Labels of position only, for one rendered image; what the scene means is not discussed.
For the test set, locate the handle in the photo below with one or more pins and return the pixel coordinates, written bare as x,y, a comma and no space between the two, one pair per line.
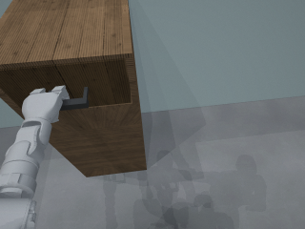
76,103

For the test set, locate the drawer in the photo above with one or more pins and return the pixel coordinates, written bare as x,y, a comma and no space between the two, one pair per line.
107,80

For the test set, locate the left robot forearm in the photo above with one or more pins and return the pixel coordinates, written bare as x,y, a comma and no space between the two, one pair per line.
22,160

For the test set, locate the robot left upper arm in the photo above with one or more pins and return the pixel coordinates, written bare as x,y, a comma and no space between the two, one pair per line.
17,213

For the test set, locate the left robot hand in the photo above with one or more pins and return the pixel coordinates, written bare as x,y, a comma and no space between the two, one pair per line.
40,104

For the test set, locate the cabinet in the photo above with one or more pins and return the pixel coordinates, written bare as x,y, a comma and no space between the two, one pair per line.
99,140

